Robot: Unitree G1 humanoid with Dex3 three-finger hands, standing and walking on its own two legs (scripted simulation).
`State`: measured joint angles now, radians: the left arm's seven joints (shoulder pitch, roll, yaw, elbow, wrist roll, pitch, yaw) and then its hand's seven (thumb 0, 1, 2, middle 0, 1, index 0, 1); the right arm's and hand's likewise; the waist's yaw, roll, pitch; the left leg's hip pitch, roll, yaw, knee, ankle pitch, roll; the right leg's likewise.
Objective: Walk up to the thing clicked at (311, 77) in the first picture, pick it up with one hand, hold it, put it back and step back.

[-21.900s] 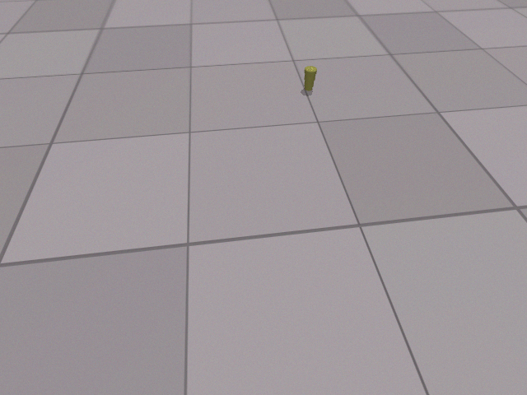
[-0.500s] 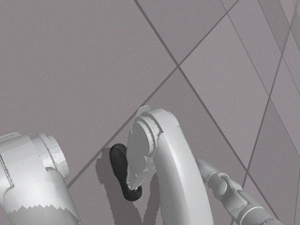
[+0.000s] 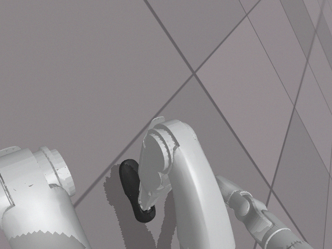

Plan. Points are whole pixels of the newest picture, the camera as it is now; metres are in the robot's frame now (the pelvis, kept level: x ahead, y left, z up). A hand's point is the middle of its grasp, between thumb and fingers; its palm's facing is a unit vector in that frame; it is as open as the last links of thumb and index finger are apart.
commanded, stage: open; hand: left
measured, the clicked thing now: out of the picture +0.43 +0.37 -0.20
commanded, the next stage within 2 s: withdraw in 0.40 s
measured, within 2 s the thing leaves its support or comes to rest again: rests again in 0.04 s
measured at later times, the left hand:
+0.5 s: hand out of the picture +0.42 +0.38 -0.18, palm faces +0.64 -0.77 -0.01, open 14.9 cm
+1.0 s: hand out of the picture +0.35 +0.45 -0.09, palm faces +0.64 -0.77 -0.04, open 17.2 cm
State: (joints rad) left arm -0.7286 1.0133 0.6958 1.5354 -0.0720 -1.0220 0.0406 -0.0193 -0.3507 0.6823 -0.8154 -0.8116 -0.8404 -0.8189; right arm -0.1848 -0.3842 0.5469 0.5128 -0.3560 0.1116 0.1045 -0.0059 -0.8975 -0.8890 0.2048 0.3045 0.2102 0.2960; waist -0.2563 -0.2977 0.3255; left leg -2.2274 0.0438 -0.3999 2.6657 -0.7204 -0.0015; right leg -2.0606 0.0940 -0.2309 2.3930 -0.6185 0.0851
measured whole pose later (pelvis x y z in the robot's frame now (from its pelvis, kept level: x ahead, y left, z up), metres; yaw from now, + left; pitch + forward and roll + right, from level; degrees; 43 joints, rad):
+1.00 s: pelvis +0.00 +0.00 +0.01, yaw +3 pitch +18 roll -16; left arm -0.55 0.86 0.71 1.12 -0.19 -0.78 -0.17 -0.02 -0.59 0.08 -0.13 -0.12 -0.16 -0.10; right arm -0.05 -0.37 0.34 0.57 -0.22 0.09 0.09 0.00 -0.90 -0.89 0.21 0.31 0.21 0.30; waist -0.14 -0.18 0.15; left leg -2.26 0.04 -0.32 2.59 -0.69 0.01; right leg -2.10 0.05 -0.18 2.37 -0.64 0.06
